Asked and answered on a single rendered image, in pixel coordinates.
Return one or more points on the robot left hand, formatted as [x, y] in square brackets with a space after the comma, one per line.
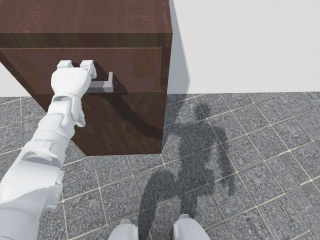
[74, 80]

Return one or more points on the robot left forearm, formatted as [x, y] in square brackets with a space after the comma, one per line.
[50, 140]

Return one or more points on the robot left upper arm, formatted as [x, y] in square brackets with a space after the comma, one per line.
[32, 189]

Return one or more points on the robot right thigh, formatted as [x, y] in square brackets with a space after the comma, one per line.
[189, 229]

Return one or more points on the cabinet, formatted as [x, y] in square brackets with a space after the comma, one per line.
[118, 122]

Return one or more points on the robot right shin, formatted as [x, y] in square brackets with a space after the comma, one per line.
[183, 216]

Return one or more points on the drawer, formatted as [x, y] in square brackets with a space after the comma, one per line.
[134, 69]

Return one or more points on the handle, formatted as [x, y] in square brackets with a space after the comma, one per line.
[101, 86]

